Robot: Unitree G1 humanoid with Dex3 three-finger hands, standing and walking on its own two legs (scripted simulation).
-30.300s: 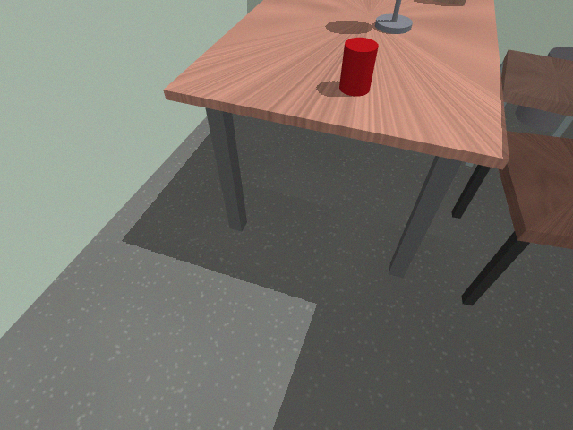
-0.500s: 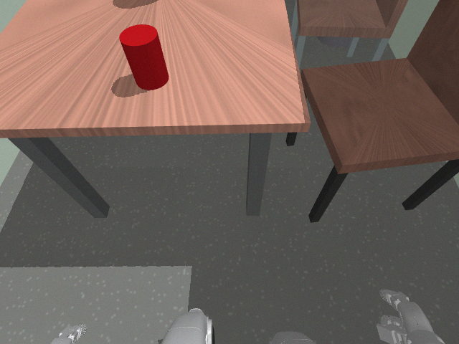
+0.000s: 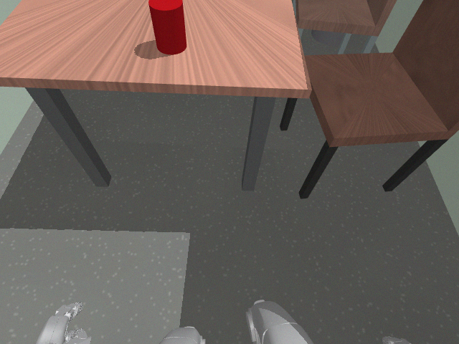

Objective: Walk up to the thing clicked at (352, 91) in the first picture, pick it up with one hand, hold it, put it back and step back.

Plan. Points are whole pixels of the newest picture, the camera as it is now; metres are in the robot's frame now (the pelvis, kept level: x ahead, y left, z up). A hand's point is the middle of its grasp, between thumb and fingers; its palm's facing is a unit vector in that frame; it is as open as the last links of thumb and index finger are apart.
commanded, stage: step back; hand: left
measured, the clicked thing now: (169, 25) +0.89 +0.17 +0.03
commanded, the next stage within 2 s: stand in 1.74 s
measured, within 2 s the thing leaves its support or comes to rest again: neither
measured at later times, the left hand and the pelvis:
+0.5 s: hand out of the picture -0.06 +0.26 -0.14, palm faces -0.03 -0.90 -0.44, open 7.4 cm; pelvis -0.17 +0.00 -0.01, yaw -1 degrees
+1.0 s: hand out of the picture -0.25 +0.26 -0.15, palm faces -0.06 -0.93 -0.36, open 7.4 cm; pelvis -0.29 +0.00 +0.00, yaw -5 degrees
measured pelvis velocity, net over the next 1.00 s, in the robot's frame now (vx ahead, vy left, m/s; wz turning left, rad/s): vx -0.29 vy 0.00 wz -0.08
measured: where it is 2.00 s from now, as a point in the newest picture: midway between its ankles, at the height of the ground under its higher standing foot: outside the picture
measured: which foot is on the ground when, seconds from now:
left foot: down 0.00-0.26, up 0.28-0.54, down 0.56-1.00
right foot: up 0.00-0.20, down 0.22-0.58, up 0.60-0.86, down 0.88-1.00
